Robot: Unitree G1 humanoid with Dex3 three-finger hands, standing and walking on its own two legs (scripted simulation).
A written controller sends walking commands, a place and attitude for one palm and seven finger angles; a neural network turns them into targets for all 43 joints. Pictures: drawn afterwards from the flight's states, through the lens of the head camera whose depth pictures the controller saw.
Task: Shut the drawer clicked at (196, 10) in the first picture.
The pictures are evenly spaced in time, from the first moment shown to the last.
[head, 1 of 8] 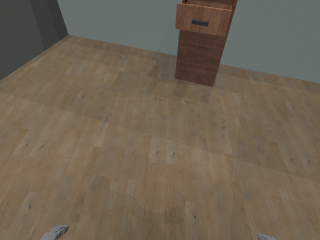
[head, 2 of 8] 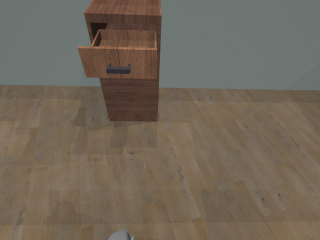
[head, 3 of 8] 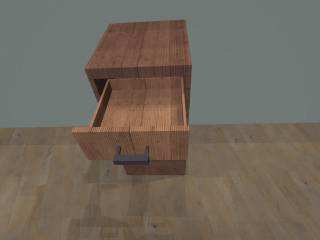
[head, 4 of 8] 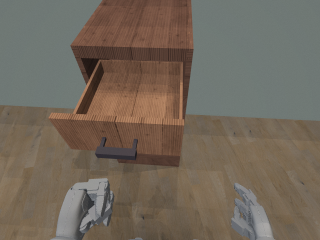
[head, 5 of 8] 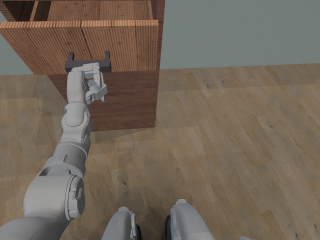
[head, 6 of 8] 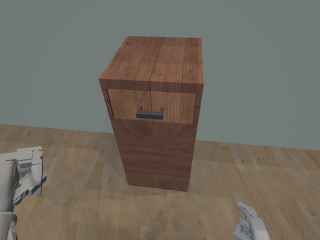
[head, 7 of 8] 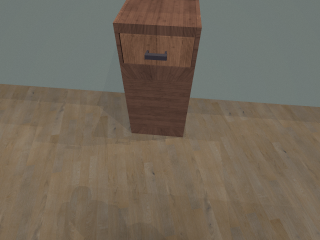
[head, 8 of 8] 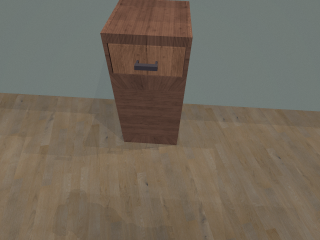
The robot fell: no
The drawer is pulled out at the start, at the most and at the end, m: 0.27 0.27 0.00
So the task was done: yes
